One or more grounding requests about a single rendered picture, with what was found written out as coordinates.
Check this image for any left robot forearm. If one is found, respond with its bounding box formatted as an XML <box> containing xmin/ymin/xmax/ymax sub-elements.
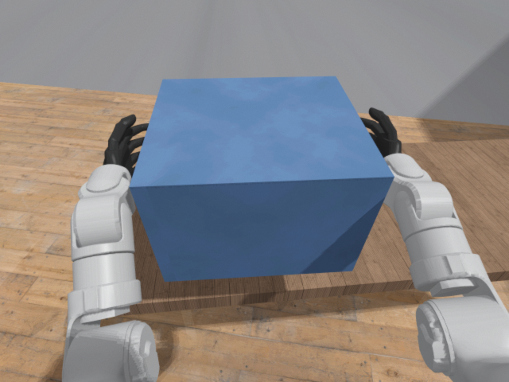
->
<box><xmin>62</xmin><ymin>164</ymin><xmax>142</xmax><ymax>382</ymax></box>

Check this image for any robot left upper arm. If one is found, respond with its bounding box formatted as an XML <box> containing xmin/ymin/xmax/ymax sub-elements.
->
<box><xmin>64</xmin><ymin>320</ymin><xmax>160</xmax><ymax>382</ymax></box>

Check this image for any robot right hand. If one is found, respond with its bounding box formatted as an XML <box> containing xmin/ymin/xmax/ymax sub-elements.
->
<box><xmin>361</xmin><ymin>107</ymin><xmax>402</xmax><ymax>158</ymax></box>

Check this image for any robot right upper arm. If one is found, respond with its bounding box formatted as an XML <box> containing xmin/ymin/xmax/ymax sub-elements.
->
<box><xmin>416</xmin><ymin>295</ymin><xmax>509</xmax><ymax>382</ymax></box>

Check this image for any carton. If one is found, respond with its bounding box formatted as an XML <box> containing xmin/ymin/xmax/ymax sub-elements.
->
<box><xmin>129</xmin><ymin>76</ymin><xmax>394</xmax><ymax>282</ymax></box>

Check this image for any table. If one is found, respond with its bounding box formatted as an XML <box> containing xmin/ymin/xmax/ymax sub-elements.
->
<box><xmin>115</xmin><ymin>139</ymin><xmax>509</xmax><ymax>317</ymax></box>

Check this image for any right robot forearm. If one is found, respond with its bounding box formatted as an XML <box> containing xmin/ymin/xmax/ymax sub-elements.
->
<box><xmin>383</xmin><ymin>154</ymin><xmax>509</xmax><ymax>319</ymax></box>

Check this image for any robot left hand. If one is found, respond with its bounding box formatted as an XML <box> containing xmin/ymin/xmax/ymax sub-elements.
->
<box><xmin>103</xmin><ymin>115</ymin><xmax>149</xmax><ymax>178</ymax></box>

